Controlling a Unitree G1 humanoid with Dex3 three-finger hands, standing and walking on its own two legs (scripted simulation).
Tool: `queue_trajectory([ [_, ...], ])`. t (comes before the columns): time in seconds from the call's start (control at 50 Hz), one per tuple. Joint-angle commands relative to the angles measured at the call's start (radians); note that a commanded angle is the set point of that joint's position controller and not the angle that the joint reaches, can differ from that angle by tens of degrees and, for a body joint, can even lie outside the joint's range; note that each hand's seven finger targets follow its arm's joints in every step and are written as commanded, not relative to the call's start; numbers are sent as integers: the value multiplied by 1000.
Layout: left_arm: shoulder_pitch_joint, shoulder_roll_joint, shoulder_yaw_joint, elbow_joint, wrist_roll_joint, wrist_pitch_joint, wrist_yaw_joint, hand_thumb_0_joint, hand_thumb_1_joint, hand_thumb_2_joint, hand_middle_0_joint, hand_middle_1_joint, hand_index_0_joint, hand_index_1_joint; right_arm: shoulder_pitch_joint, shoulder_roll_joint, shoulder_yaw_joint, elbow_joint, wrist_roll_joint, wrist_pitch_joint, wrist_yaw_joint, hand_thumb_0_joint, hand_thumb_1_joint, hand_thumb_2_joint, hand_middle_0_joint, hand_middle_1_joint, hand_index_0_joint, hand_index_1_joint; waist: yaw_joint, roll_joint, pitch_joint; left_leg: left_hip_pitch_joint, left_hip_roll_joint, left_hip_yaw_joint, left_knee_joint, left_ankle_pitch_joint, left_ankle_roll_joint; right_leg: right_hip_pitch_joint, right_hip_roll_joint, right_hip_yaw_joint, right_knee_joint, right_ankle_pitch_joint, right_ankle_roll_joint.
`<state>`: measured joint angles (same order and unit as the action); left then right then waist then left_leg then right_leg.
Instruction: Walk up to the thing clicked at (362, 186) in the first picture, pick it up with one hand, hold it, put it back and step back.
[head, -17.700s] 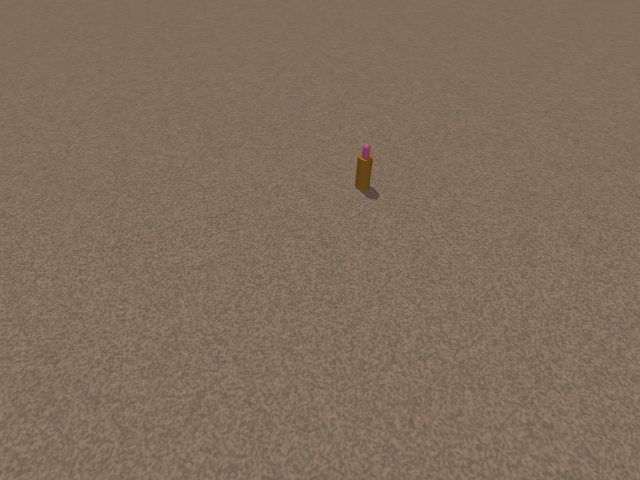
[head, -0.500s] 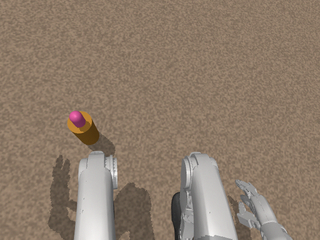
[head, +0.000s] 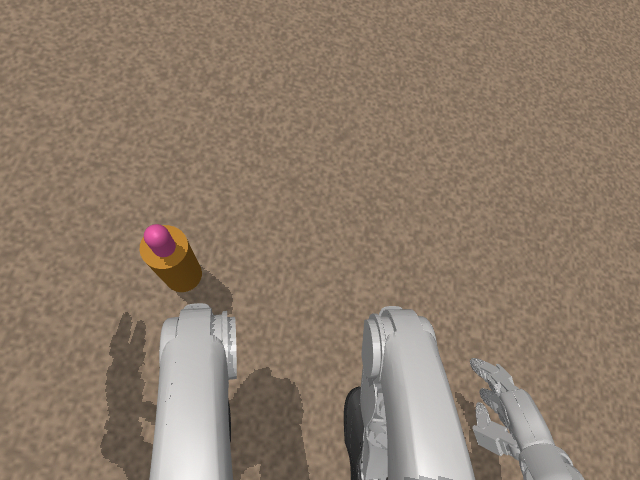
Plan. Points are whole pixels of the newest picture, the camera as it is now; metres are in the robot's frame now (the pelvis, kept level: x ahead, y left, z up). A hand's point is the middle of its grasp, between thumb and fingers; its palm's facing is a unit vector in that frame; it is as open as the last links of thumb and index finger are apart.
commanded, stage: approach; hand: left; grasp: from the side
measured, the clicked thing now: (171, 256) +0.43 +0.23 -0.26
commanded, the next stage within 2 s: close in in 0.54 s
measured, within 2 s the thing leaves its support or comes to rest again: neither
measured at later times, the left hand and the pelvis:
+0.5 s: hand (75, 255) +0.40 +0.34 -0.16, palm faces +0.07 -1.00 +0.02, open 17.6 cm; pelvis +0.00 +0.00 -0.08, yaw -5 degrees
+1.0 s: hand (148, 254) +0.43 +0.26 -0.24, palm faces +0.10 -0.99 +0.02, open 17.6 cm; pelvis -0.01 +0.02 -0.10, yaw -9 degrees
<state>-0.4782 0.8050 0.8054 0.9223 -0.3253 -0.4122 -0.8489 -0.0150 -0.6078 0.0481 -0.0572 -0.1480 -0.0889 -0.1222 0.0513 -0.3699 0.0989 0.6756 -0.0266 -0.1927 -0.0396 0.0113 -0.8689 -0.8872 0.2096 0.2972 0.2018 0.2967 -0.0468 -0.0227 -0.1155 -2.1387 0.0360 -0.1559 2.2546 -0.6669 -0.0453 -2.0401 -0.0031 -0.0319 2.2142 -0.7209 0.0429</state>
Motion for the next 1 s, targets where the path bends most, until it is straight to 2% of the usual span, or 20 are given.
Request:
queue_trajectory([
  [0.0,-176,319,49,-55,-41,-62,10,0,-611,32,-40,-129,-65,-106,88,-220,-78,-58,1,-34,-18,0,-861,-887,199,300,199,300,-10,143,-480,406,-10,81,-240,99,73,185,36,-78,-215,129,-76],
  [0.04,-205,308,25,-25,-36,-78,15,0,-611,37,-40,-136,-68,-112,78,-218,-72,-62,-5,-34,-12,0,-859,-886,199,300,199,300,-19,149,-443,370,-9,85,-237,33,73,167,37,-79,-218,74,-76],
  [0.12,-234,269,-13,32,-25,-134,32,0,-611,36,-40,-135,-68,-112,75,-223,-56,-61,-24,-33,2,0,-864,-886,200,300,200,300,-40,144,-462,361,-6,84,-187,41,67,164,42,-91,-187,88,-74],
  [0.16,-265,314,-1,48,-2,-174,55,0,-611,47,-40,-140,-66,-117,80,-236,-47,-60,-40,-30,10,0,-868,-888,200,300,200,300,-44,148,-475,353,-3,84,-148,71,64,169,45,-95,-158,116,-73],
  [0.24,-278,340,2,59,22,-272,86,0,-611,57,-44,-157,-70,-134,35,-246,-18,-72,-75,-22,27,0,-872,-888,200,300,200,300,-44,177,-474,353,3,76,-102,70,57,163,55,-114,-104,117,-73],
  [0.26,-276,396,32,57,28,-295,93,0,-611,63,-42,-159,-68,-136,29,-250,-5,-70,-86,-17,31,0,-870,-887,200,300,200,300,-31,203,-497,365,6,75,-90,105,51,192,57,-117,-85,142,-74],
  [0.32,-240,347,11,151,13,-342,93,0,-611,61,-47,-157,-69,-136,5,-262,24,-65,-108,1,43,0,-876,-888,200,300,200,300,-51,199,-480,352,11,64,-52,107,46,189,64,-131,-56,144,-70],
  [0.36,-262,430,54,98,15,-384,103,0,-611,59,-48,-155,-69,-135,-14,-277,39,-66,-125,15,45,0,-874,-888,200,300,200,300,-36,268,-485,375,16,60,-43,123,39,198,69,-140,-35,161,-71],
  [0.44,-243,354,-2,186,14,-432,104,0,-611,38,-54,-149,-76,-127,-47,-292,78,-66,-155,40,51,0,-886,-889,200,300,200,300,-91,288,-466,384,24,32,2,148,31,199,76,-169,4,201,-68],
  [0.48,-250,330,-23,212,10,-455,116,0,-611,34,-52,-151,-77,-125,-71,-302,88,-63,-165,48,52,0,-885,-888,200,300,200,300,-100,289,-433,381,27,21,15,128,30,164,81,-180,12,186,-68],
  [0.5,-225,293,-49,268,11,-458,123,0,-611,33,-55,-154,-80,-128,-73,-304,102,-62,-172,52,55,0,-887,-889,200,300,200,300,-123,284,-424,390,27,10,25,149,27,173,83,-189,19,208,-66],
  [0.52,-255,327,-35,223,15,-477,136,0,-611,35,-54,-154,-79,-128,-91,-312,106,-73,-179,55,55,0,-886,-888,200,300,200,300,-117,296,-418,386,30,5,35,157,26,164,85,-194,28,218,-69],
  [0.62,-301,248,-126,266,57,-541,212,0,-611,23,-62,-174,-96,-137,-128,-318,142,-83,-218,79,65,0,-898,-889,201,300,200,300,-177,306,-396,393,34,-23,83,192,19,183,91,-218,48,272,-62],
  [0.66,-308,225,-150,287,68,-568,257,0,-611,0,-58,-150,-96,-111,-140,-322,160,-84,-230,93,72,0,-902,-889,200,300,200,300,-187,300,-358,377,35,-35,81,181,17,176,92,-231,56,263,-60],
  [0.72,-285,284,-96,321,95,-604,343,0,-611,0,-61,-140,-97,-102,-147,-331,177,-89,-258,117,85,0,-905,-890,200,300,200,300,-172,310,-350,368,36,-41,99,181,15,208,99,-239,59,270,-57],
  [0.76,-295,256,-113,310,111,-629,392,0,-611,8,-57,-132,-91,-96,-167,-327,190,-100,-273,130,93,0,-902,-890,200,300,200,300,-179,318,-326,354,35,-44,99,166,13,209,99,-246,58,268,-57],
  [0.82,-255,258,-99,310,137,-650,454,0,-611,10,-51,-123,-87,-85,-178,-333,195,-111,-292,152,104,0,-902,-890,200,299,200,299,-165,345,-306,368,37,-51,86,161,6,203,102,-259,68,259,-58],
  [0.88,-270,216,-149,289,157,-662,496,0,-611,4,-47,-104,-82,-66,-193,-330,197,-119,-298,167,112,0,-903,-890,200,299,200,299,-186,344,-259,326,35,-55,81,110,10,190,103,-267,62,234,-57],
  [0.9,-281,173,-184,284,158,-662,504,0,-611,2,-46,-99,-80,-61,-193,-329,196,-123,-300,171,116,0,-905,-891,200,299,200,299,-207,338,-259,335,36,-57,80,98,9,185,105,-271,58,231,-55],
  [0.98,-308,117,-249,267,155,-668,532,0,-611,0,-49,-78,-83,-39,-191,-339,191,-124,-299,178,125,0,-912,-892,200,299,200,299,-240,311,-224,333,34,-77,74,69,11,159,106,-281,57,218,-51],
])
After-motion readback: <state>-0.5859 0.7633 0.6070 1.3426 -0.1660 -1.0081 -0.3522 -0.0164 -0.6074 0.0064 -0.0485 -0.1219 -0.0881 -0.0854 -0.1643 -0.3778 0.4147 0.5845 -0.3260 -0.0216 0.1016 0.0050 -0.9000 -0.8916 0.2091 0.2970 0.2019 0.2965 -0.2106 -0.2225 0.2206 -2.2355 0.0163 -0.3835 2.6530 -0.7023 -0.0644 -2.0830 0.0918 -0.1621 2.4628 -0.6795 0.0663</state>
